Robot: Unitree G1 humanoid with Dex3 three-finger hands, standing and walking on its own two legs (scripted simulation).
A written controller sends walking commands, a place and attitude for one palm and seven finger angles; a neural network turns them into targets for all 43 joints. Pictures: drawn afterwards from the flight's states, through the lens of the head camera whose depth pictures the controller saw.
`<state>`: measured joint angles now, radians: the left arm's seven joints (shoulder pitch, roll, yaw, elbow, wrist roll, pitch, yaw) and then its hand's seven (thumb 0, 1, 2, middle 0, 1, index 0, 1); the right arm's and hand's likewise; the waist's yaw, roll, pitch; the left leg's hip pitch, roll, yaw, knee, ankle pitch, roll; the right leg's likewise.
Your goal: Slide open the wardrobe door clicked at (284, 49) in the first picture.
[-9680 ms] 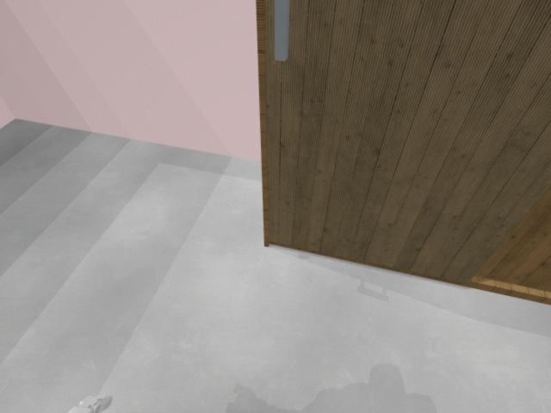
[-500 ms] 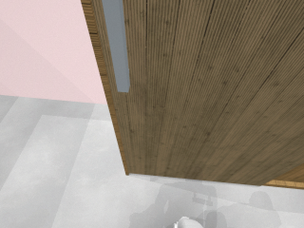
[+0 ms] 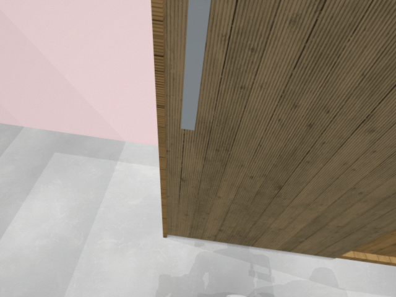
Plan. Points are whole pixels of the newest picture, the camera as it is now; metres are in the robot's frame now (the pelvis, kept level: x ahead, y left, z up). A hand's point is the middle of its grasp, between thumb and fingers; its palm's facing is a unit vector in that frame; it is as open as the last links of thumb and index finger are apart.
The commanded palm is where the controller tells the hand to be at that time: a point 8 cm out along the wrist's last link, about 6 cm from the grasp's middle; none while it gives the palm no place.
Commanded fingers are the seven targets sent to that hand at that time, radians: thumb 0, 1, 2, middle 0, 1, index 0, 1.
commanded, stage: come to a stop and stand still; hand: left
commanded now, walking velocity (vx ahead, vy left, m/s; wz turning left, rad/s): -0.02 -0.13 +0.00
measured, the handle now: (194, 66) +0.44 +0.06 +0.24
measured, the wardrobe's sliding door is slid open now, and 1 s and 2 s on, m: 0.00 0.00 0.00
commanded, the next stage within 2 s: look again from close up in 0.78 s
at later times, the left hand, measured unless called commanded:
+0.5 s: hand out of the picture +0.01 +0.12 -0.17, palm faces +0.02 -0.98 -0.22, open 7.2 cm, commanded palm none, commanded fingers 0.00 0.90 0.90 -0.20 -0.30 -0.20 -0.30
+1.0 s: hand out of the picture -0.05 +0.11 -0.18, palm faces +0.01 -0.99 -0.15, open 7.3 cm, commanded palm none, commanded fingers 0.00 0.90 0.90 -0.20 -0.30 -0.20 -0.30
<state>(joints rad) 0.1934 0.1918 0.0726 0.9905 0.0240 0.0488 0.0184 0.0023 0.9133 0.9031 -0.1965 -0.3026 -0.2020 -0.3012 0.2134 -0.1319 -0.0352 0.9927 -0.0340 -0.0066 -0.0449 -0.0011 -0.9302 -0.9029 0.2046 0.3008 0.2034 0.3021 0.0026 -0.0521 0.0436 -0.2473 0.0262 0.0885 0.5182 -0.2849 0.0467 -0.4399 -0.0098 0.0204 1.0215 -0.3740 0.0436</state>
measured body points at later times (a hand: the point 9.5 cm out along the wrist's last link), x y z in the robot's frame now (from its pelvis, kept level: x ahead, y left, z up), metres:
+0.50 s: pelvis -0.02 -0.06 +0.00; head -0.03 -0.07 +0.45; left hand +0.01 +0.17 -0.15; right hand -0.06 -0.27 -0.17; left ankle +0.00 +0.09 -0.74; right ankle -0.05 -0.16 -0.74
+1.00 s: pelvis -0.02 -0.04 +0.00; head -0.01 -0.04 +0.45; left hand -0.05 +0.16 -0.16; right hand -0.03 -0.26 -0.16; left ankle -0.01 +0.09 -0.74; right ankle -0.05 -0.16 -0.74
